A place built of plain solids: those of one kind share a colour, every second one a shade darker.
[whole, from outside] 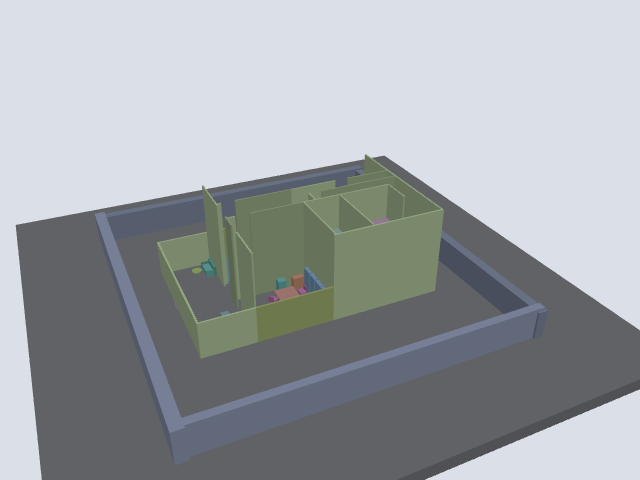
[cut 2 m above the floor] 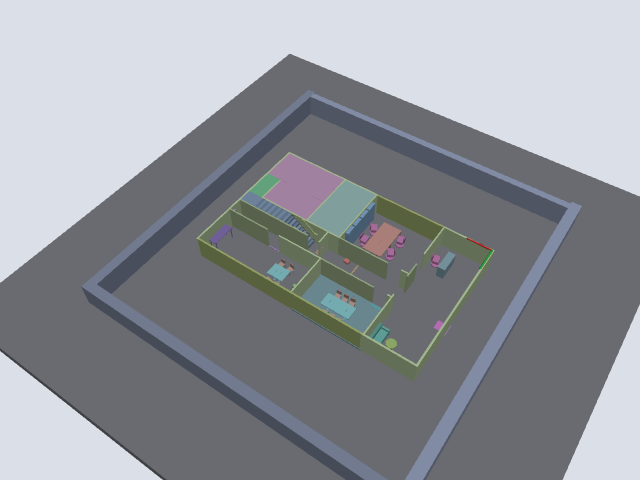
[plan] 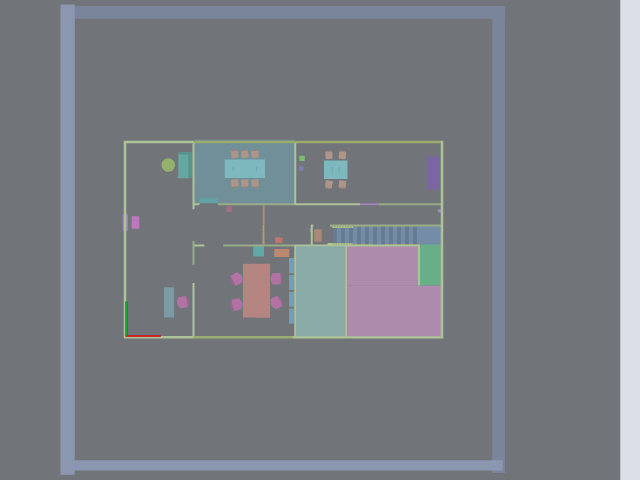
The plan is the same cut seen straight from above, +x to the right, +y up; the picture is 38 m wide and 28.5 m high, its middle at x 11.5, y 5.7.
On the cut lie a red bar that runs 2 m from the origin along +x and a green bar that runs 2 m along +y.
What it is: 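An office floor, with one long steep straight back stair to a room a storey up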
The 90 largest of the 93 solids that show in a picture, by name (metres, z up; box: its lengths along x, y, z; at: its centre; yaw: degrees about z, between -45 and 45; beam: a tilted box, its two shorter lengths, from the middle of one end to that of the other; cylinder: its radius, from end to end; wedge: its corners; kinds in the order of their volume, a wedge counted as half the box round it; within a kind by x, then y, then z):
{
 "ring_hedge_1": {"box": [0.86, 27.92, 2.6], "at": [-3.49, 5.72, 1.25]},
 "ring_hedge_2": {"box": [26.01, 0.61, 2.54], "at": [9.34, -7.68, 1.22]},
 "ring_hedge_3": {"box": [26.32, 0.77, 2.45], "at": [9.34, 19.21, 1.17]},
 "ring_hedge_4": {"box": [0.76, 27.74, 2.29], "at": [22.11, 5.72, 1.1]},
 "split_lounge_level_1": {"box": [4.22, 2.33, 4.32], "at": [15.21, 4.16, 2.11]},
 "split_lounge_level_2": {"box": [5.57, 3.0, 4.32], "at": [15.89, 1.49, 2.11]},
 "wall_1": {"box": [0.15, 11.75, 2.99], "at": [-0.07, 5.72, 1.45]},
 "wall_2": {"box": [4.29, 0.15, 2.99], "at": [2.0, -0.07, 1.45]},
 "wall_3": {"box": [4.29, 0.15, 2.99], "at": [2.0, 11.53, 1.45]},
 "wall_4": {"box": [0.12, 3.15, 7.26], "at": [3.99, 1.57, 3.58]},
 "wall_5": {"box": [0.12, 1.4, 7.26], "at": [3.99, 4.93, 3.58]},
 "wall_6": {"box": [0.12, 3.93, 7.26], "at": [3.99, 9.49, 3.58]},
 "wall_7": {"box": [0.36, 0.12, 7.26], "at": [4.17, 7.82, 3.58]},
 "wall_8": {"box": [0.64, 0.12, 7.26], "at": [4.31, 5.38, 3.58]},
 "wall_9": {"box": [4.6, 0.12, 7.26], "at": [7.73, 7.82, 3.58]},
 "wall_10": {"box": [4.28, 0.12, 7.26], "at": [7.89, 5.38, 3.58]},
 "wall_11": {"box": [0.12, 5.38, 7.26], "at": [10.03, 2.69, 3.58]},
 "wall_12": {"box": [0.12, 3.63, 2.99], "at": [10.03, 9.63, 1.45]},
 "wall_13": {"box": [0.12, 1.18, 7.26], "at": [11.02, 5.97, 3.58]},
 "wall_14": {"box": [3.85, 0.12, 7.26], "at": [11.95, 7.82, 3.58]},
 "wall_15": {"box": [0.12, 5.38, 7.26], "at": [13.05, 2.69, 3.58]},
 "wall_16": {"box": [7.29, 0.12, 7.26], "at": [13.68, 5.38, 3.58]},
 "wall_17": {"box": [8.94, 0.15, 7.26], "at": [14.35, -0.07, 3.58]},
 "wall_18": {"box": [6.57, 0.12, 7.26], "at": [15.38, 6.56, 3.58]},
 "wall_19": {"box": [3.7, 0.12, 7.26], "at": [16.82, 7.82, 3.58]},
 "wall_20": {"box": [0.12, 2.45, 7.26], "at": [17.38, 4.21, 3.58]},
 "wall_21": {"box": [0.15, 11.75, 7.26], "at": [18.75, 5.72, 3.58]},
 "closed_between_1": {"box": [2.92, 5.34, 4.32], "at": [11.54, 2.66, 2.11]},
 "split_steps_1": {"box": [0.24, 1.07, 0.24], "at": [12.39, 5.97, 0.07]},
 "split_steps_2": {"box": [0.24, 1.07, 0.44], "at": [12.63, 5.97, 0.17]},
 "split_steps_3": {"box": [0.24, 1.07, 0.63], "at": [12.86, 5.97, 0.27]},
 "split_steps_4": {"box": [0.24, 1.07, 0.83], "at": [13.1, 5.97, 0.36]},
 "split_steps_5": {"box": [0.24, 1.07, 1.02], "at": [13.34, 5.97, 0.46]},
 "split_steps_6": {"box": [0.24, 1.07, 1.21], "at": [13.58, 5.97, 0.56]},
 "split_steps_7": {"box": [0.24, 1.07, 1.41], "at": [13.82, 5.97, 0.65]},
 "split_steps_8": {"box": [0.24, 1.07, 1.6], "at": [14.05, 5.97, 0.75]},
 "split_steps_9": {"box": [0.24, 1.07, 1.8], "at": [14.29, 5.97, 0.85]},
 "split_steps_10": {"box": [0.24, 1.07, 1.99], "at": [14.53, 5.97, 0.94]},
 "split_steps_11": {"box": [0.24, 1.07, 2.18], "at": [14.77, 5.97, 1.04]},
 "split_steps_12": {"box": [0.24, 1.07, 2.38], "at": [15.01, 5.97, 1.14]},
 "split_steps_13": {"box": [0.24, 1.07, 2.57], "at": [15.24, 5.97, 1.24]},
 "split_steps_14": {"box": [0.24, 1.07, 2.77], "at": [15.48, 5.97, 1.33]},
 "split_steps_15": {"box": [0.24, 1.07, 2.96], "at": [15.72, 5.97, 1.43]},
 "split_steps_16": {"box": [0.24, 1.07, 3.15], "at": [15.96, 5.97, 1.53]},
 "split_steps_17": {"box": [0.24, 1.07, 3.35], "at": [16.2, 5.97, 1.62]},
 "split_steps_18": {"box": [0.24, 1.07, 3.54], "at": [16.43, 5.97, 1.72]},
 "split_steps_19": {"box": [0.24, 1.07, 3.74], "at": [16.67, 5.97, 1.82]},
 "split_steps_20": {"box": [0.24, 1.07, 3.93], "at": [16.91, 5.97, 1.92]},
 "split_steps_21": {"box": [0.24, 1.07, 4.12], "at": [17.15, 5.97, 2.01]},
 "split_steps_22": {"box": [1.41, 1.07, 4.32], "at": [17.97, 5.97, 2.11]},
 "split_upper_level_1": {"box": [1.24, 2.45, 4.32], "at": [18.05, 4.21, 2.11]},
 "glazing_1": {"box": [6.04, 0.15, 2.99], "at": [7.01, -0.07, 1.45]},
 "glazing_2": {"box": [6.04, 0.15, 2.99], "at": [7.01, 11.53, 1.45]},
 "glazing_3": {"box": [8.64, 0.15, 2.99], "at": [14.35, 11.53, 1.45]},
 "meet_level_1": {"box": [5.92, 3.47, 0.2], "at": [7.01, 9.91, 0.05]},
 "meet_level_2": {"box": [4.54, 0.3, 0.2], "at": [7.7, 8.03, 0.05]},
 "shelf_1": {"box": [0.3, 0.9, 1.95], "at": [9.81, 1.18, 0.93]},
 "shelf_2": {"box": [0.3, 0.9, 1.95], "at": [9.81, 2.18, 0.93]},
 "shelf_3": {"box": [0.3, 0.9, 1.95], "at": [9.81, 3.18, 0.93]},
 "shelf_4": {"box": [0.3, 0.9, 1.95], "at": [9.81, 4.18, 0.93]},
 "reception_counter_1": {"box": [0.6, 1.8, 1.1], "at": [2.54, 2.0, 0.5]},
 "sofa_1": {"box": [0.65, 1.24, 0.37], "at": [3.42, 10.15, 0.24]},
 "sofa_2": {"box": [0.86, 0.16, 0.65], "at": [3.49, 9.45, 0.28]},
 "sofa_3": {"box": [0.24, 1.56, 0.83], "at": [3.8, 10.15, 0.36]},
 "filing_cabinet_1": {"box": [0.9, 0.47, 1.07], "at": [9.23, 4.93, 0.48]},
 "task_chair_1": {"box": [0.48, 0.68, 0.26], "at": [3.36, 2.0, 0.58], "yaw": 9.2},
 "task_chair_2": {"box": [0.48, 0.68, 0.26], "at": [6.55, 1.87, 0.58], "yaw": 12.0},
 "task_chair_3": {"box": [0.48, 0.68, 0.26], "at": [6.55, 3.39, 0.58], "yaw": 29.3},
 "task_chair_4": {"box": [0.48, 0.68, 0.26], "at": [8.91, 1.99, 0.58], "yaw": 27.9},
 "task_chair_5": {"box": [0.48, 0.68, 0.26], "at": [8.91, 3.4, 0.58], "yaw": 3.0},
 "printer_1": {"box": [0.64, 0.6, 1.09], "at": [7.86, 5.02, 0.49]},
 "desk_1": {"box": [0.8, 1.6, 0.07], "at": [7.33, 1.89, 0.69]},
 "desk_2": {"box": [0.8, 1.6, 0.07], "at": [7.33, 3.49, 0.69]},
 "desk_3": {"box": [0.8, 1.6, 0.07], "at": [8.13, 1.89, 0.69]},
 "desk_4": {"box": [0.8, 1.6, 0.07], "at": [8.13, 3.49, 0.69]},
 "meeting_table_1": {"box": [2.4, 1.1, 0.07], "at": [7.04, 9.94, 0.85]},
 "meeting_table_2": {"box": [1.4, 1.1, 0.07], "at": [12.43, 9.87, 0.7]},
 "bar_table_1": {"box": [0.7, 2.0, 0.06], "at": [18.22, 9.66, 1.05]},
 "meet_steps_1": {"box": [1.08, 0.3, 0.2], "at": [4.89, 8.03, 0.05]},
 "side_chair_1": {"box": [0.42, 0.42, 0.04], "at": [6.44, 9.09, 0.58], "yaw": 7.8},
 "side_chair_2": {"box": [0.42, 0.42, 0.04], "at": [6.44, 10.79, 0.58], "yaw": 10.2},
 "side_chair_3": {"box": [0.42, 0.42, 0.04], "at": [7.04, 9.09, 0.58], "yaw": 3.6},
 "side_chair_4": {"box": [0.42, 0.42, 0.04], "at": [7.04, 10.79, 0.58], "yaw": 9.2},
 "side_chair_5": {"box": [0.42, 0.42, 0.04], "at": [7.64, 9.09, 0.58], "yaw": 8.5},
 "side_chair_6": {"box": [0.42, 0.42, 0.04], "at": [7.64, 10.79, 0.58], "yaw": 7.1},
 "side_chair_7": {"box": [0.42, 0.42, 0.04], "at": [12.03, 10.72, 0.43], "yaw": 4.5},
 "box_cardboard_1": {"box": [0.44, 0.33, 0.26], "at": [9.05, 5.69, 0.08], "yaw": -6.4},
 "coffee_table_1": {"cylinder": 0.4, "from": [2.49, 10.15, 0.33], "to": [2.49, 10.15, 0.4]},
 "doormat_foot_hold_1": {"box": [0.45, 0.75, 0.06], "at": [11.38, 5.97, -0.02]},
 "doormat_hold_1": {"box": [0.45, 0.75, 0.06], "at": [0.55, 6.74, -0.02]}
}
